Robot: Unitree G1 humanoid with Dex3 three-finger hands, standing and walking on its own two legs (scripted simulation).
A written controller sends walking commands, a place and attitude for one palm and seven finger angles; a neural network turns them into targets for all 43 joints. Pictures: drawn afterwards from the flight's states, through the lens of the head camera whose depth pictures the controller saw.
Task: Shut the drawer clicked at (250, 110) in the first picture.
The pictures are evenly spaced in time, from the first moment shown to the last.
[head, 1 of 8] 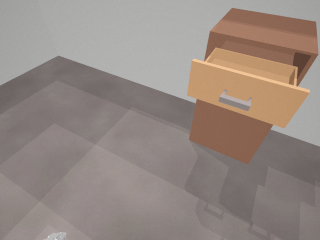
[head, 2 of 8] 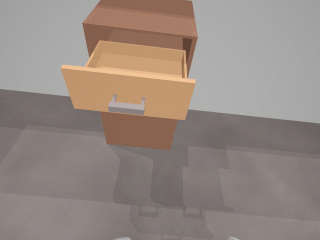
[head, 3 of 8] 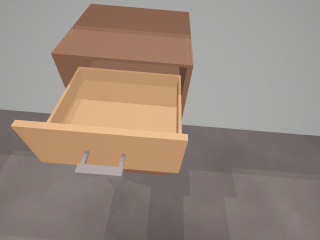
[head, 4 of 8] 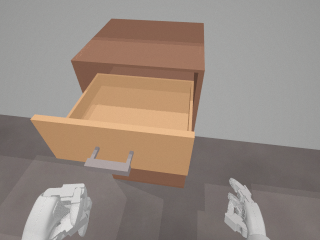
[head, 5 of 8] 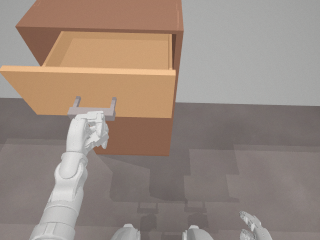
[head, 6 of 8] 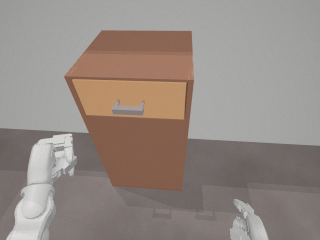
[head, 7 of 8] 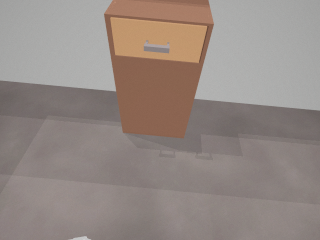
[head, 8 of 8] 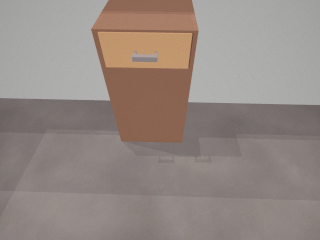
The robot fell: no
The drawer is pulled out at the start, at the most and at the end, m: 0.29 0.29 0.00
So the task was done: yes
